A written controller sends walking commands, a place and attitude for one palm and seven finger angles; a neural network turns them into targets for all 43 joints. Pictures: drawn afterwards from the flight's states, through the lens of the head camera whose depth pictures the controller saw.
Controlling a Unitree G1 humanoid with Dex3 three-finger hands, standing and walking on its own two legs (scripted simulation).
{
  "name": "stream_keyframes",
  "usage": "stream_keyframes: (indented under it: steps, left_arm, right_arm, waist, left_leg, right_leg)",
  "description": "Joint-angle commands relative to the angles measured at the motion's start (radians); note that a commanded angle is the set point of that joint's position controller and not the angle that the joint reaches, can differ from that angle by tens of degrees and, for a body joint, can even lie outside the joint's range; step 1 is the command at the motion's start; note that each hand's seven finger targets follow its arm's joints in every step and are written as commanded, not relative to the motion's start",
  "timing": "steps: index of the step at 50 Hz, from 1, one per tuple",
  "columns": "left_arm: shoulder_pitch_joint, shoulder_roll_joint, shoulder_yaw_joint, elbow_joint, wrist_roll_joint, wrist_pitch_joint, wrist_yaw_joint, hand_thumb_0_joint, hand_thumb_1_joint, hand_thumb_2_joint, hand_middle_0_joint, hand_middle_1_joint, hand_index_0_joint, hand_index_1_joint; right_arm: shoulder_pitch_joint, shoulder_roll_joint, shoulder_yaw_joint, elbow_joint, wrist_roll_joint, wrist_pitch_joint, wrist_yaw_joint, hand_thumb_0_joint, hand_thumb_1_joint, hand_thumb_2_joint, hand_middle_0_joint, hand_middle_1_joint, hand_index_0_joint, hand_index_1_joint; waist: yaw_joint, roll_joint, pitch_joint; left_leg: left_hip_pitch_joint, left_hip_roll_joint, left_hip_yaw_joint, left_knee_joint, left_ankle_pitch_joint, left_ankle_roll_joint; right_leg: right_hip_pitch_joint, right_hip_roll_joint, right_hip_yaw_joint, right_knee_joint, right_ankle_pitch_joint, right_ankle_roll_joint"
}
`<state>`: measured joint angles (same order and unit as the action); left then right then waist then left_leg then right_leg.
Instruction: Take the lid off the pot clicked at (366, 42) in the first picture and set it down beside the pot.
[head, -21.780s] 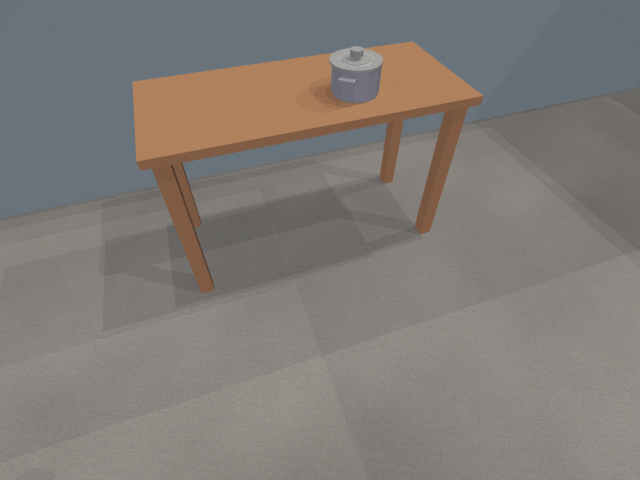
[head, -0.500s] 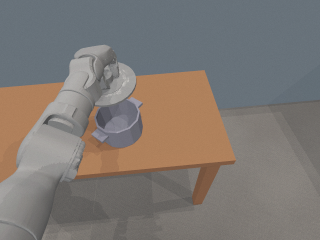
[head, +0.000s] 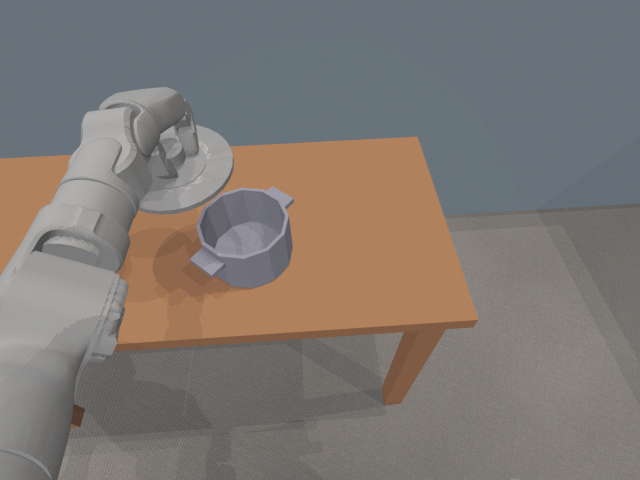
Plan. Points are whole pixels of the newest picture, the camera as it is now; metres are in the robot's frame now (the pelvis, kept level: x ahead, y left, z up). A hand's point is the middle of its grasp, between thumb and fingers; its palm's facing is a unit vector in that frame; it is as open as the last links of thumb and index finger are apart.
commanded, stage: move the lid sideways beside the pot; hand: left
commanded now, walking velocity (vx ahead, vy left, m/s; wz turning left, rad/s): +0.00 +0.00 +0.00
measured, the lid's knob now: (169, 153) +0.52 +0.18 +0.12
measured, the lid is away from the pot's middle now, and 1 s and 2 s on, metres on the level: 0.07 0.19 0.24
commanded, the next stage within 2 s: lower the lid onto the table in 1.46 s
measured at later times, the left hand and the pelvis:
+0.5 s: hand (112, 157) +0.49 +0.23 +0.15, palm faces -0.35 -0.08 -0.93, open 6.9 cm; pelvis +0.00 +0.02 +0.00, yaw +0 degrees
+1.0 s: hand (70, 163) +0.48 +0.29 +0.14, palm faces -0.39 -0.09 -0.92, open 6.9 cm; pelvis +0.00 +0.02 +0.00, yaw +0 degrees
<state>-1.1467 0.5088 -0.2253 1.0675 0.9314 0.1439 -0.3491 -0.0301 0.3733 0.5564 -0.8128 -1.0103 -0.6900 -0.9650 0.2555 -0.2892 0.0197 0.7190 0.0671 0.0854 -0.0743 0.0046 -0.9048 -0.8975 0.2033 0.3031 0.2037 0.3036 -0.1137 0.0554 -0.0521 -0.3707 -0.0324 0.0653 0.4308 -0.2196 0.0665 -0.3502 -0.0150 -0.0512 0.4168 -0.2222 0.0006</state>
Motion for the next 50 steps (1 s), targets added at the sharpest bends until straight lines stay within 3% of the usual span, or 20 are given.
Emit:
stream_keyframes:
  steps: [1,5,8,11,13,14,16,19,23,25,27,30,33,34,37,42,45,46,48,50]
  left_arm:
    - [-0.605,0.279,0.096,-0.254,0.022,-0.034,0.057,0.000,0.814,0.757,-0.976,-1.092,-0.902,-1.076]
    - [-0.534,0.261,0.087,-0.159,0.023,-0.016,0.053,0.000,0.814,0.757,-0.976,-1.092,-0.902,-1.076]
    - [-0.572,0.315,0.111,-0.185,0.024,-0.027,0.045,0.000,0.814,0.757,-0.976,-1.092,-0.902,-1.076]
    - [-0.631,0.277,0.079,-0.254,0.022,-0.051,0.039,0.000,0.814,0.757,-0.976,-1.092,-0.902,-1.076]
    - [-0.615,0.346,0.131,-0.248,0.029,-0.063,0.044,0.000,0.814,0.757,-0.976,-1.092,-0.902,-1.076]
    - [-0.589,0.371,0.151,-0.218,0.034,-0.065,0.046,0.000,0.814,0.757,-0.976,-1.092,-0.902,-1.076]
    - [-0.588,0.316,0.105,-0.218,0.027,-0.071,0.041,0.000,0.814,0.757,-0.976,-1.092,-0.902,-1.076]
    - [-0.588,0.358,0.136,-0.225,0.035,-0.073,0.043,0.000,0.814,0.757,-0.976,-1.092,-0.902,-1.076]
    - [-0.545,0.385,0.145,-0.156,0.032,-0.074,0.032,0.000,0.814,0.757,-0.976,-1.092,-0.902,-1.076]
    - [-0.598,0.365,0.116,-0.206,0.034,-0.081,0.027,0.000,0.814,0.757,-0.976,-1.092,-0.902,-1.076]
    - [-0.606,0.401,0.143,-0.231,0.037,-0.099,0.027,0.000,0.814,0.757,-0.976,-1.092,-0.902,-1.076]
    - [-0.577,0.426,0.164,-0.205,0.037,-0.111,0.025,0.000,0.814,0.757,-0.976,-1.092,-0.902,-1.076]
    - [-0.567,0.371,0.113,-0.154,0.031,-0.106,0.015,0.000,0.814,0.757,-0.976,-1.092,-0.902,-1.076]
    - [-0.560,0.425,0.152,-0.148,0.032,-0.108,0.017,0.000,0.814,0.757,-0.976,-1.092,-0.902,-1.076]
    - [-0.611,0.417,0.129,-0.183,0.035,-0.122,0.012,0.000,0.814,0.757,-0.976,-1.092,-0.902,-1.076]
    - [-0.578,0.514,0.179,-0.139,0.041,-0.144,0.007,0.000,0.814,0.757,-0.976,-1.092,-0.902,-1.076]
    - [-0.581,0.506,0.162,-0.125,0.044,-0.151,-0.001,0.000,0.814,0.757,-0.976,-1.092,-0.902,-1.076]
    - [-0.580,0.507,0.164,-0.150,0.042,-0.160,-0.005,0.000,0.814,0.757,-0.976,-1.092,-0.902,-1.076]
    - [-0.572,0.586,0.221,-0.167,0.054,-0.176,-0.002,0.000,0.814,0.757,-0.976,-1.092,-0.902,-1.076]
    - [-0.544,0.557,0.196,-0.126,0.049,-0.179,-0.011,0.000,0.814,0.757,-0.976,-1.092,-0.902,-1.076]
  right_arm:
    - [0.045,-0.138,-0.057,-0.094,-0.002,-0.032,-0.006,0.000,-0.900,-0.900,0.200,0.300,0.200,0.300]
    - [0.045,-0.147,-0.058,-0.084,-0.003,-0.009,0.005,0.000,-0.900,-0.900,0.200,0.300,0.200,0.300]
    - [0.041,-0.154,-0.055,-0.092,-0.001,0.000,0.002,0.000,-0.900,-0.900,0.200,0.300,0.200,0.300]
    - [0.047,-0.150,-0.061,-0.092,0.000,-0.007,-0.001,0.000,-0.900,-0.900,0.200,0.300,0.200,0.300]
    - [0.063,-0.151,-0.063,-0.091,-0.006,-0.006,-0.002,0.000,-0.900,-0.900,0.200,0.300,0.200,0.300]
    - [0.067,-0.152,-0.061,-0.089,-0.007,-0.003,-0.005,0.000,-0.900,-0.900,0.200,0.300,0.200,0.300]
    - [0.065,-0.150,-0.062,-0.092,-0.004,-0.003,-0.003,0.000,-0.900,-0.900,0.200,0.300,0.200,0.300]
    - [0.068,-0.155,-0.063,-0.089,-0.006,0.003,0.001,0.000,-0.900,-0.900,0.200,0.300,0.200,0.300]
    - [0.067,-0.165,-0.061,-0.086,-0.003,0.014,-0.003,0.000,-0.900,-0.900,0.200,0.300,0.200,0.300]
    - [0.062,-0.162,-0.061,-0.089,-0.001,0.012,-0.005,0.000,-0.900,-0.900,0.200,0.300,0.200,0.300]
    - [0.074,-0.164,-0.065,-0.088,-0.002,0.012,-0.009,0.000,-0.900,-0.900,0.200,0.300,0.200,0.300]
    - [0.076,-0.162,-0.064,-0.088,-0.003,0.012,-0.013,0.000,-0.900,-0.900,0.200,0.300,0.200,0.300]
    - [0.081,-0.169,-0.062,-0.072,0.002,0.018,-0.011,0.000,-0.900,-0.900,0.200,0.300,0.200,0.300]
    - [0.088,-0.174,-0.063,-0.072,0.002,0.016,-0.014,0.000,-0.900,-0.900,0.200,0.300,0.200,0.300]
    - [0.087,-0.175,-0.062,-0.072,0.003,0.013,-0.020,0.000,-0.900,-0.900,0.200,0.300,0.200,0.300]
    - [0.102,-0.185,-0.055,-0.065,0.006,0.010,-0.034,0.000,-0.900,-0.900,0.200,0.300,0.200,0.300]
    - [0.101,-0.186,-0.055,-0.063,0.011,0.013,-0.037,0.000,-0.900,-0.900,0.200,0.300,0.200,0.300]
    - [0.099,-0.185,-0.056,-0.068,0.008,0.011,-0.036,0.000,-0.900,-0.900,0.200,0.300,0.200,0.300]
    - [0.110,-0.184,-0.058,-0.072,0.005,0.018,-0.039,0.000,-0.900,-0.900,0.200,0.300,0.200,0.300]
    - [0.111,-0.185,-0.058,-0.067,0.009,0.024,-0.041,0.000,-0.900,-0.900,0.200,0.300,0.200,0.300]
  waist:
    - [-0.010,0.015,-0.493]
    - [-0.013,-0.033,-0.416]
    - [-0.012,-0.023,-0.425]
    - [-0.020,0.026,-0.453]
    - [-0.013,0.022,-0.494]
    - [-0.008,0.006,-0.491]
    - [-0.013,0.015,-0.461]
    - [-0.006,0.028,-0.473]
    - [-0.008,-0.022,-0.415]
    - [-0.014,0.008,-0.432]
    - [-0.014,0.025,-0.470]
    - [-0.007,0.044,-0.451]
    - [-0.021,0.022,-0.392]
    - [-0.013,0.005,-0.405]
    - [-0.022,0.037,-0.434]
    - [-0.017,0.014,-0.430]
    - [-0.019,0.037,-0.403]
    - [-0.014,0.070,-0.428]
    - [-0.008,0.075,-0.485]
    - [-0.015,0.058,-0.444]
  left_leg:
    - [0.360,0.028,-0.105,0.044,0.495,0.017]
    - [0.321,0.030,-0.104,0.036,0.436,0.014]
    - [0.307,0.027,-0.103,0.028,0.416,0.016]
    - [0.369,0.038,-0.119,0.039,0.484,0.012]
    - [0.396,0.035,-0.125,0.042,0.498,0.010]
    - [0.379,0.033,-0.122,0.038,0.492,0.011]
    - [0.362,0.036,-0.119,0.041,0.504,0.009]
    - [0.381,0.037,-0.129,0.039,0.513,0.004]
    - [0.313,0.037,-0.114,0.032,0.434,0.013]
    - [0.336,0.036,-0.118,0.027,0.415,0.012]
    - [0.370,0.039,-0.128,0.036,0.462,0.009]
    - [0.372,0.040,-0.129,0.038,0.466,0.008]
    - [0.338,0.043,-0.125,0.035,0.416,0.009]
    - [0.324,0.037,-0.124,0.030,0.383,0.011]
    - [0.338,0.036,-0.124,0.034,0.379,0.011]
    - [0.290,0.034,-0.110,0.037,0.356,0.019]
    - [0.282,0.038,-0.108,0.039,0.358,0.016]
    - [0.299,0.038,-0.108,0.047,0.413,0.015]
    - [0.334,0.038,-0.112,0.061,0.482,0.016]
    - [0.310,0.038,-0.107,0.061,0.468,0.017]
  right_leg:
    - [0.061,0.020,0.028,-0.006,0.380,-0.035]
    - [0.030,0.027,0.014,-0.014,0.329,-0.033]
    - [0.051,0.024,0.018,-0.014,0.330,-0.035]
    - [-0.001,0.026,0.014,-0.015,0.309,-0.037]
    - [0.020,0.030,0.015,-0.014,0.312,-0.035]
    - [0.032,0.031,0.016,-0.016,0.315,-0.035]
    - [0.014,0.028,0.012,-0.018,0.319,-0.038]
    - [0.007,0.032,0.010,-0.017,0.302,-0.037]
    - [0.025,0.030,0.010,-0.024,0.291,-0.035]
    - [0.011,0.029,0.007,-0.028,0.270,-0.037]
    - [0.005,0.032,0.008,-0.024,0.273,-0.038]
    - [-0.003,0.033,0.005,-0.028,0.263,-0.040]
    - [-0.038,0.035,0.000,-0.033,0.228,-0.036]
    - [-0.018,0.037,0.001,-0.033,0.224,-0.038]
    - [-0.022,0.034,0.004,-0.031,0.226,-0.039]
    - [0.022,0.033,0.009,-0.031,0.258,-0.037]
    - [0.004,0.034,0.005,-0.031,0.251,-0.038]
    - [0.004,0.032,0.008,-0.029,0.274,-0.040]
    - [0.038,0.036,0.012,-0.023,0.316,-0.036]
    - [0.020,0.038,0.008,-0.029,0.309,-0.033]
